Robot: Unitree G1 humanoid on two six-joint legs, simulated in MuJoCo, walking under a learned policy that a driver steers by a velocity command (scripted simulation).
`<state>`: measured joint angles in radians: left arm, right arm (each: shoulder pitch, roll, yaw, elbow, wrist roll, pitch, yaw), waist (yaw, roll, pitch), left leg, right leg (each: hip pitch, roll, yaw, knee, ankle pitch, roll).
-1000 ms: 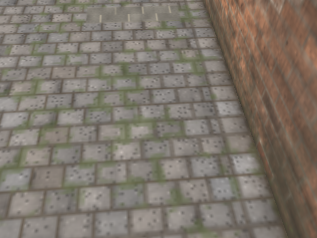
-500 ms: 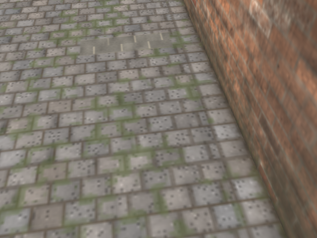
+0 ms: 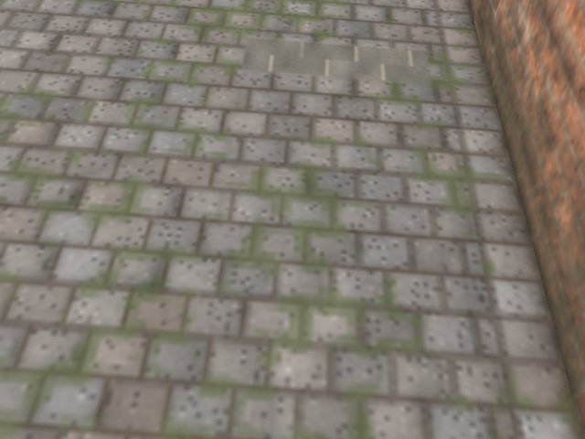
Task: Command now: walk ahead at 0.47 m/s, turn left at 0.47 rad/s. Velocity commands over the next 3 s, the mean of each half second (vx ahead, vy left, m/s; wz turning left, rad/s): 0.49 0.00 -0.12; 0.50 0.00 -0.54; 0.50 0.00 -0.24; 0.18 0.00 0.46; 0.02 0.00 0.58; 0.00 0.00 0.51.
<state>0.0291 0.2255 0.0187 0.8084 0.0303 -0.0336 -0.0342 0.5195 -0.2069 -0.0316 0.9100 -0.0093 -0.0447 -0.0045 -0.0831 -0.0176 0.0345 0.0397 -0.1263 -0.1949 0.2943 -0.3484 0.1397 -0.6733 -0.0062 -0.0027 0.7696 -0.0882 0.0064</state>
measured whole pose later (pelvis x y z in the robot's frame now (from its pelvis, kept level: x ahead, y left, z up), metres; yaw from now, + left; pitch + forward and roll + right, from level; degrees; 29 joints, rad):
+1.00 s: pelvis +0.52 -0.01 +0.00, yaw -25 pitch +2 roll +1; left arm 0.06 0.26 0.05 0.74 0.04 0.00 -0.08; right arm 0.43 -0.22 -0.04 0.91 -0.02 -0.09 -0.01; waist -0.06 -0.05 0.04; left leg 0.05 -0.01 0.22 0.23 -0.30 0.01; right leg -0.65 -0.05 -0.05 0.78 -0.07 -0.06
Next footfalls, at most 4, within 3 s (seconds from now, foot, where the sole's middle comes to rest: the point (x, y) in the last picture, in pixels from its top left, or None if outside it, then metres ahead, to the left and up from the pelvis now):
0.12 right None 0.25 -0.08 -0.77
0.58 left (219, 425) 0.49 0.11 -0.77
1.12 right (339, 340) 0.67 -0.18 -0.77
1.66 left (340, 232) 1.00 -0.22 -0.77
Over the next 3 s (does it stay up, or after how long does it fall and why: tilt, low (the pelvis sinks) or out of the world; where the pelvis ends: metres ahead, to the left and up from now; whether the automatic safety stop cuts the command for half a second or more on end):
stays up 0.90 -0.25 0.00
